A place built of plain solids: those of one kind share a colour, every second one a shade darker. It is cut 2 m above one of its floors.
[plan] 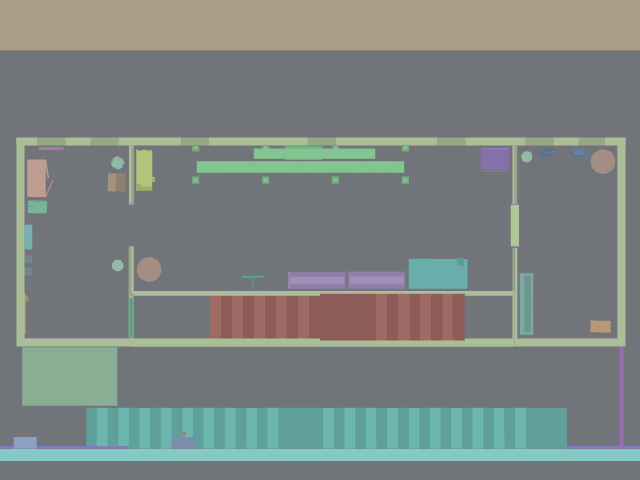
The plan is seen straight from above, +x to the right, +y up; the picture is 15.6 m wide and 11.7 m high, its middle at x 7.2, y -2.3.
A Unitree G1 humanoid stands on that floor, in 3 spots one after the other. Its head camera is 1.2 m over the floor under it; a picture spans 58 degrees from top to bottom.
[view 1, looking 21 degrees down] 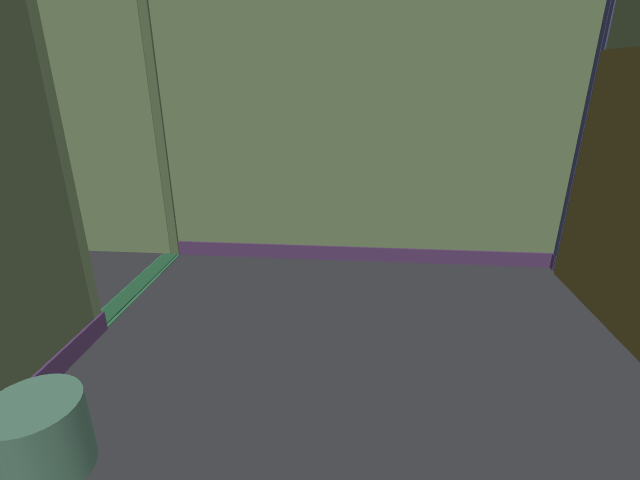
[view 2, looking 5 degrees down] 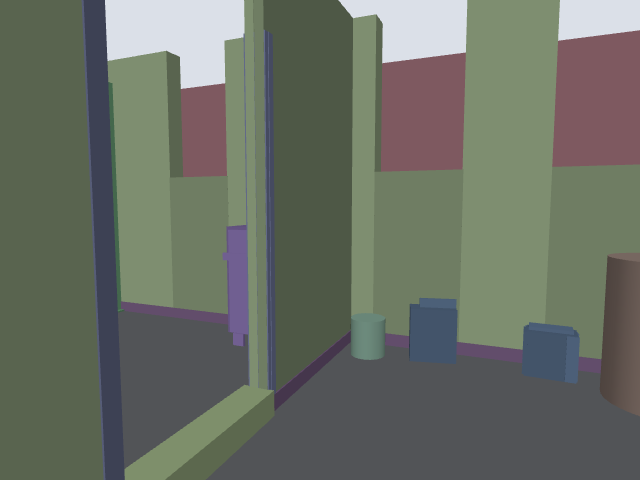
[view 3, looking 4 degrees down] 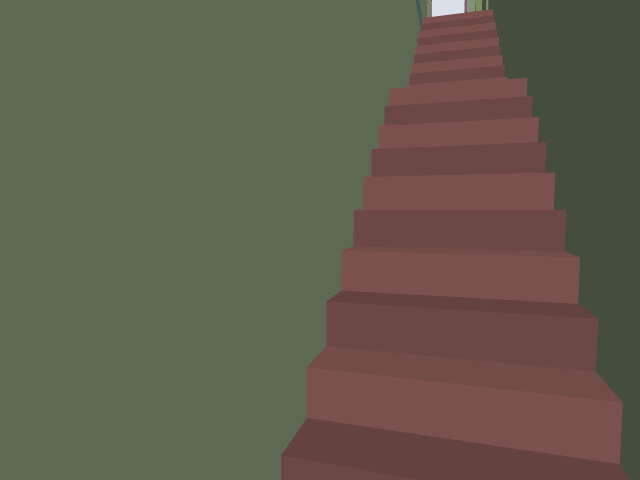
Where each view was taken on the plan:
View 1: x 1.30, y -1.95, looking -85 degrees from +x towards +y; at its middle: wall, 2.96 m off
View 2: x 13.20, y -3.50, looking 113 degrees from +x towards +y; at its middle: wall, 3.06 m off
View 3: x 3.52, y -4.18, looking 17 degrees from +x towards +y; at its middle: wall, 1.79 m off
